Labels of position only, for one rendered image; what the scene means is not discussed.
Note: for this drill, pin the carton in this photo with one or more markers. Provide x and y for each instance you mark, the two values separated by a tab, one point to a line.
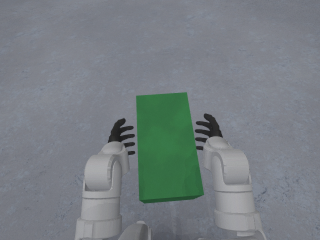
168	165

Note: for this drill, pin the robot left hand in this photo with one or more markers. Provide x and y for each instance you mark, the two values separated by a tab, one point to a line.
116	132

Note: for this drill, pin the left robot shin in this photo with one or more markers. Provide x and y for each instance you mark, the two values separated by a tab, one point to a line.
141	222

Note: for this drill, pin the right robot forearm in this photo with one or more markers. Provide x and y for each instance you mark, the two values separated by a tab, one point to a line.
235	209

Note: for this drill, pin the robot right hand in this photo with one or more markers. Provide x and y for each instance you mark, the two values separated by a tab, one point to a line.
213	127

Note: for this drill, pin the left robot thigh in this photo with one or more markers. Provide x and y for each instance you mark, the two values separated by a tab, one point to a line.
137	231

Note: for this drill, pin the left robot forearm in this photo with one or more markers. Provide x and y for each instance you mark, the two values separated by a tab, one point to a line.
102	186

